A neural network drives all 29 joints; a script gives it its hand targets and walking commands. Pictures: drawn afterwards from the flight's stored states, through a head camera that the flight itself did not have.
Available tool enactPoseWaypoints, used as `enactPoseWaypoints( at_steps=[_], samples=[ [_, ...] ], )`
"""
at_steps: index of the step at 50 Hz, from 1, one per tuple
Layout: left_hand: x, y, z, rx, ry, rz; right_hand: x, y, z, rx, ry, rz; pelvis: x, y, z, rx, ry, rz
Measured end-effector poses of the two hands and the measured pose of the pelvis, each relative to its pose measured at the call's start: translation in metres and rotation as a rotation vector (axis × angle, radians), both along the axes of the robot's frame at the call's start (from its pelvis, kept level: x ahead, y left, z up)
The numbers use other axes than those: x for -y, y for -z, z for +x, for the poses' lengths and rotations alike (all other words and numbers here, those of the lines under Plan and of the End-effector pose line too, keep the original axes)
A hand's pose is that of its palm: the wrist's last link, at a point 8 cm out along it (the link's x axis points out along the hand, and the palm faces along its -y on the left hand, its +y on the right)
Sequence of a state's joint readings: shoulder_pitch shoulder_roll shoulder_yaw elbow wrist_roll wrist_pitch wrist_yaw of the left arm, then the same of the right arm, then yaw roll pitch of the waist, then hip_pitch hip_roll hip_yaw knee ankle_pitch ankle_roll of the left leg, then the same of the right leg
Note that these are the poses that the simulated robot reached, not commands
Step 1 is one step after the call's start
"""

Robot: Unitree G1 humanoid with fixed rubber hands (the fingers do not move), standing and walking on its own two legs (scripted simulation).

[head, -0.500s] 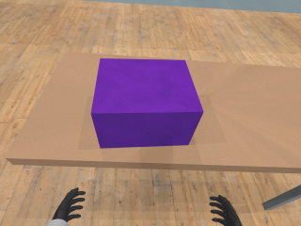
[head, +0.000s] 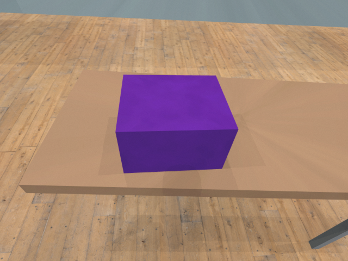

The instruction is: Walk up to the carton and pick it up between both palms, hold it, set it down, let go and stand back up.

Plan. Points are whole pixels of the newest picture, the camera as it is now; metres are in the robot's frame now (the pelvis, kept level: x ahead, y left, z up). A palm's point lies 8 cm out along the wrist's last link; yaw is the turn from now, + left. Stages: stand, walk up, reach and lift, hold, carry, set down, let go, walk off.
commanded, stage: stand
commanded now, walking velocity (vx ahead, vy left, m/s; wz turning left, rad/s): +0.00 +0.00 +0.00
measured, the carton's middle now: (172, 121) +0.51 +0.01 +0.03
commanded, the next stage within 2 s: none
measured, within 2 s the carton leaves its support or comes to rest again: neither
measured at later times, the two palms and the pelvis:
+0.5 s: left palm out of the picture -0.05 +0.24 -0.15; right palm out of the picture -0.05 -0.21 -0.14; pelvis -0.01 +0.01 +0.00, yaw +0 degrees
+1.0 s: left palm out of the picture -0.06 +0.21 -0.15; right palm out of the picture -0.06 -0.20 -0.15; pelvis -0.01 +0.01 +0.00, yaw +1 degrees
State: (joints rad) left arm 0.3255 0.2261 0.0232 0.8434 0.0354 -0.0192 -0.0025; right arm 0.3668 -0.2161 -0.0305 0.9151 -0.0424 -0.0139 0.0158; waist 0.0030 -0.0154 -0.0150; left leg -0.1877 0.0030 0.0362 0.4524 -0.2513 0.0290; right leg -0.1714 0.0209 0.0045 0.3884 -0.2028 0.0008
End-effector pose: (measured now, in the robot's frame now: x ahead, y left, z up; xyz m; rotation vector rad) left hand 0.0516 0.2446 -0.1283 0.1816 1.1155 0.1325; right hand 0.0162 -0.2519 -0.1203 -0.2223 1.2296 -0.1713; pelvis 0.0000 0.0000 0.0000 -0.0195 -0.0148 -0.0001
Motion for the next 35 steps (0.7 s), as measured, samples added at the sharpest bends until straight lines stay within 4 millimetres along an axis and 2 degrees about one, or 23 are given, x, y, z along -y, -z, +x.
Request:
enactPoseWaypoints(
  at_steps=[9, 20, 26, 35],
  samples=[
    [-0.005, 0.011, -0.04, -0.108, -0.033, -0.013, -0.015, 0.004, -0.027, -0.043, 0.031, 0.006, -0.009, -0.001, -0.009, 0.009, -0.001, 0.004],
    [0.0, 0.014, -0.089, -0.259, -0.064, -0.021, -0.037, 0.016, -0.058, -0.138, 0.057, 0.057, -0.014, -0.002, -0.013, 0.004, -0.006, 0.015],
    [0.009, 0.017, -0.104, -0.308, -0.074, -0.035, -0.042, 0.018, -0.062, -0.152, 0.064, 0.072, -0.012, -0.002, -0.013, 0.009, -0.007, 0.016],
    [0.025, 0.021, -0.11, -0.342, -0.07, -0.064, -0.045, 0.021, -0.066, -0.178, 0.07, 0.08, -0.01, -0.001, -0.013, 0.006, -0.008, 0.015]
  ],
)
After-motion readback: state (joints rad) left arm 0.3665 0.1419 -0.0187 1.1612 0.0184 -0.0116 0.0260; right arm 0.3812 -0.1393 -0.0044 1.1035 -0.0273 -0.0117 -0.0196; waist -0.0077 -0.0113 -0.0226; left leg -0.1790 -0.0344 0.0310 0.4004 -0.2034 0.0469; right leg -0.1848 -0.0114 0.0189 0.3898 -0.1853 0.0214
